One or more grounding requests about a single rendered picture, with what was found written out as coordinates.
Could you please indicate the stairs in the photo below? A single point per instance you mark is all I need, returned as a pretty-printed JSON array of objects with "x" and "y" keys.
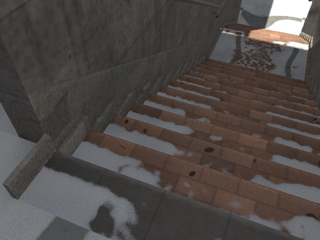
[
  {"x": 267, "y": 31},
  {"x": 238, "y": 139}
]

